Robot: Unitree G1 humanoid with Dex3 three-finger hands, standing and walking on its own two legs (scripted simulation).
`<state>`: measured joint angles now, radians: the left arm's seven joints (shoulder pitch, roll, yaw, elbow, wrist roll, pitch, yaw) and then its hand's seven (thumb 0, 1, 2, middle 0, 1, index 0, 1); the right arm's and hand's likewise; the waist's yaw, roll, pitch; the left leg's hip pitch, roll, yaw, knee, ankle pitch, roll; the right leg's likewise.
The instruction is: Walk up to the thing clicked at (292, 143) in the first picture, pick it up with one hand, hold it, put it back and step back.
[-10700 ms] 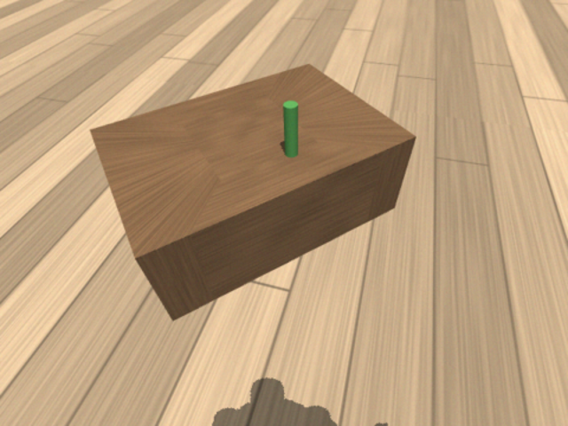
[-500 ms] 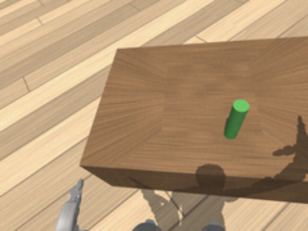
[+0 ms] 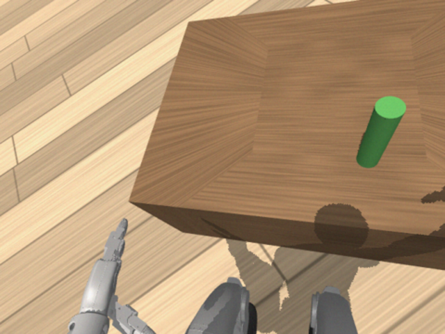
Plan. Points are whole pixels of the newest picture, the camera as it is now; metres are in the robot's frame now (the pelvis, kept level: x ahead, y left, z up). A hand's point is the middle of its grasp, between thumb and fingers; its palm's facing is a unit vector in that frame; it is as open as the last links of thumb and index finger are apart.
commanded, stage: approach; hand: right
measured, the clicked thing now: (377, 137) +0.54 -0.20 -0.14
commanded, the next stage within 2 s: close in in 0.12 s
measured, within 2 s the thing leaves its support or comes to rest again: neither
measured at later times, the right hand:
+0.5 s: hand (407, 164) +0.48 -0.26 -0.15, palm faces +0.21 +0.98 +0.04, open 17.7 cm
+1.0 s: hand (378, 165) +0.49 -0.21 -0.17, palm faces +0.21 +0.98 +0.03, open 17.6 cm
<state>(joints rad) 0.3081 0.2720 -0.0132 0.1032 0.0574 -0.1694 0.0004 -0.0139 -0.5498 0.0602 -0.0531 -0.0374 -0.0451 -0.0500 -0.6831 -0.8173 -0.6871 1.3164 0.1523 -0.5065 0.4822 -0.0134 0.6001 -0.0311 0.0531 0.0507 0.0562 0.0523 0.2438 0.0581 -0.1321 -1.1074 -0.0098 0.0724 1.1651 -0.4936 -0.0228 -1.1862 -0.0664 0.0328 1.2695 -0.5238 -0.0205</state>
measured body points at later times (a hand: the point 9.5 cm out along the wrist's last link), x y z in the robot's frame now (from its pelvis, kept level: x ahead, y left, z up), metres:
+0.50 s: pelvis -0.04 +0.01 -0.10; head +0.17 -0.09 +0.29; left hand +0.13 +0.26 +0.01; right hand +0.47 -0.31 -0.15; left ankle +0.03 +0.14 -0.63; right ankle +0.03 -0.10 -0.63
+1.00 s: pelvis -0.03 +0.02 -0.10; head +0.17 -0.07 +0.29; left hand +0.14 +0.28 +0.03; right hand +0.47 -0.26 -0.17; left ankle +0.03 +0.14 -0.63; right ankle +0.03 -0.10 -0.63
